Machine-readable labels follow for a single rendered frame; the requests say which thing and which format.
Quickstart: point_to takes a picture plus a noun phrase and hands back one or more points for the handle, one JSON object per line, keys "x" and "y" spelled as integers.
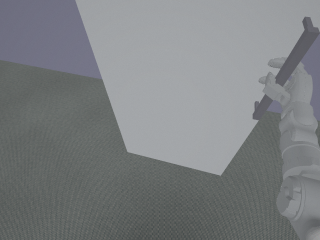
{"x": 298, "y": 52}

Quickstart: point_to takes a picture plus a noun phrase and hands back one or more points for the right robot upper arm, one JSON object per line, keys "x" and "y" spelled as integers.
{"x": 299, "y": 201}

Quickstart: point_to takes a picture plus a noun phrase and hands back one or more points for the fridge door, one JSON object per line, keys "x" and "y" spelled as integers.
{"x": 182, "y": 76}

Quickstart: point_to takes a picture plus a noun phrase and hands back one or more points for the right robot hand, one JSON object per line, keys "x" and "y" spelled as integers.
{"x": 298, "y": 89}

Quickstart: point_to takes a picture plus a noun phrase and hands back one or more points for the right robot forearm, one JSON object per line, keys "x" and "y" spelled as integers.
{"x": 298, "y": 143}

